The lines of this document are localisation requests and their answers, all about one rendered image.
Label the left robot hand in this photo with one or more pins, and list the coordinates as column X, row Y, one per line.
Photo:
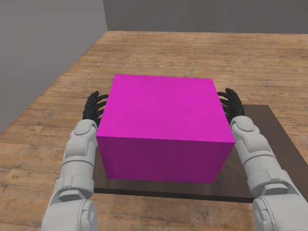
column 91, row 107

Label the carton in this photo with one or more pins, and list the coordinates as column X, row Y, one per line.
column 163, row 129

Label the left robot upper arm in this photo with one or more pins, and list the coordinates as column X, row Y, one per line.
column 77, row 215

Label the robot left forearm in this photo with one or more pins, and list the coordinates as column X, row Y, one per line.
column 75, row 180

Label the right robot upper arm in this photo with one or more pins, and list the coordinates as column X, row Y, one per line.
column 281, row 212

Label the robot right forearm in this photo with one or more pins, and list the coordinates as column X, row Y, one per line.
column 265, row 176

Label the right robot hand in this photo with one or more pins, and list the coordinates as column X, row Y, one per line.
column 234, row 104

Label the table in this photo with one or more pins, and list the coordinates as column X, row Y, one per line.
column 230, row 184

